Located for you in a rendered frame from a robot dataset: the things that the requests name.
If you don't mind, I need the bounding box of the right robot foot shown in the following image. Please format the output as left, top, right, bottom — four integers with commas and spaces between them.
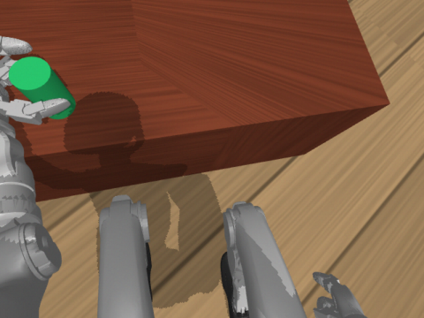
221, 251, 249, 318

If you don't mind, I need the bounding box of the left robot hand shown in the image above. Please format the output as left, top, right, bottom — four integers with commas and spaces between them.
0, 36, 71, 125

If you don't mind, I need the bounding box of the left robot arm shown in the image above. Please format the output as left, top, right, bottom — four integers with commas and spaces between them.
0, 119, 62, 318

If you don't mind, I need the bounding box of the can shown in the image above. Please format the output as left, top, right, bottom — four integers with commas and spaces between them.
9, 57, 76, 119

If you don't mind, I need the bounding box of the right robot hand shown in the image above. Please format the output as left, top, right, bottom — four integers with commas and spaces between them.
313, 272, 364, 318

